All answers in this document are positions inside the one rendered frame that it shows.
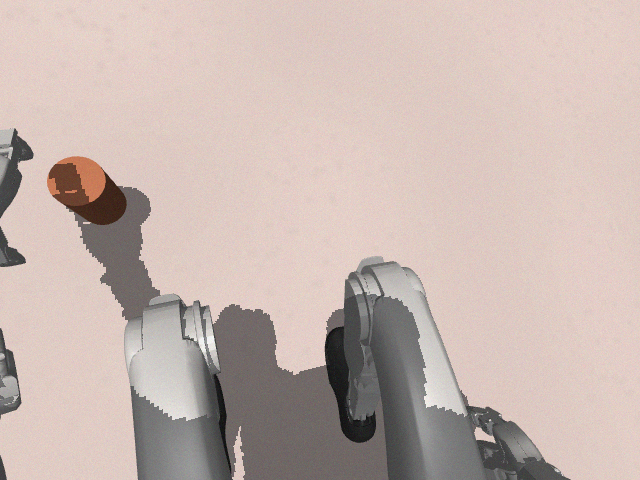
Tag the left robot arm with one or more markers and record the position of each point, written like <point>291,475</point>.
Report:
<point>10,398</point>

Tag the left robot foot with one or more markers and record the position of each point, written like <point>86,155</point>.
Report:
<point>223,416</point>

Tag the left robot hand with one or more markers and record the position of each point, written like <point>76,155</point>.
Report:
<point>12,150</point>

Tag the right robot arm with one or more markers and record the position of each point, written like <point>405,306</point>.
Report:
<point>540,471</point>

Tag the right robot hand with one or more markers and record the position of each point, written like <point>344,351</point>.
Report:
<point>513,448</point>

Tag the can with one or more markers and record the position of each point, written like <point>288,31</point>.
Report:
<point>83,186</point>

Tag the right robot foot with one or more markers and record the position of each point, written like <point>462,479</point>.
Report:
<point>338,371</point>

